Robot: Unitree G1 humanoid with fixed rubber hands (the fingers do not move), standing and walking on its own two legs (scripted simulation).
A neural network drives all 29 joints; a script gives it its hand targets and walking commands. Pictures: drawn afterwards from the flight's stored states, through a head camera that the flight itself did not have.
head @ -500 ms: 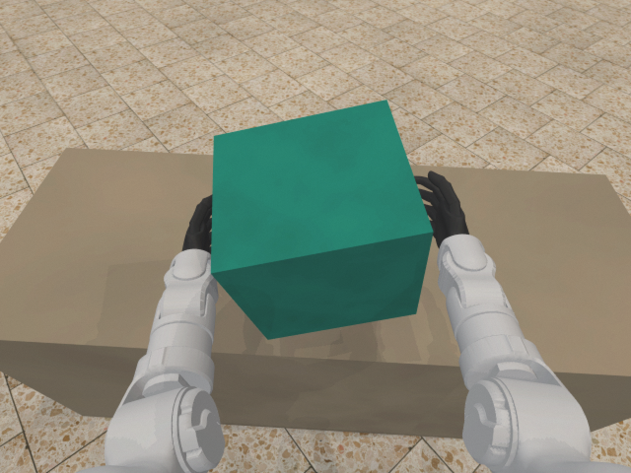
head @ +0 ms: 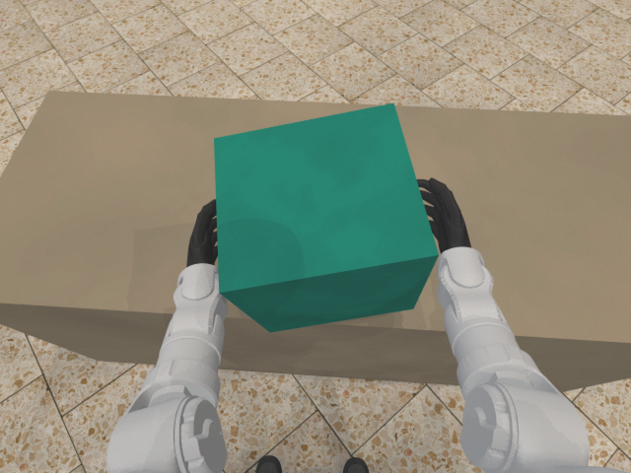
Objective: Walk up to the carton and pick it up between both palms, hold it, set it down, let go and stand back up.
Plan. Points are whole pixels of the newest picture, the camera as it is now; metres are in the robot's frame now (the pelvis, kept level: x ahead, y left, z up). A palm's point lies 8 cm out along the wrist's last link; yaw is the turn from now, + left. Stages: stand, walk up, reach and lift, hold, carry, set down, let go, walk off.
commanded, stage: set down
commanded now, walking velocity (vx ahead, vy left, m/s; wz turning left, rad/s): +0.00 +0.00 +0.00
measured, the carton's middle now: (324, 232) +0.43 -0.01 -0.05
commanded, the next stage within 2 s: none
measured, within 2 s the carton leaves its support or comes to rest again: neither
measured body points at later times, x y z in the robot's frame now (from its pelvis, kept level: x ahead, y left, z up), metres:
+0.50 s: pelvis -0.01 +0.00 +0.00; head +0.12 +0.00 +0.43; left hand +0.39 +0.15 -0.05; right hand +0.40 -0.18 -0.03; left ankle -0.01 +0.14 -0.75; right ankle -0.02 -0.09 -0.75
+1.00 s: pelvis +0.00 +0.00 -0.01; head +0.16 -0.01 +0.41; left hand +0.41 +0.14 -0.06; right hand +0.42 -0.19 -0.04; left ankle -0.01 +0.14 -0.75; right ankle -0.02 -0.09 -0.75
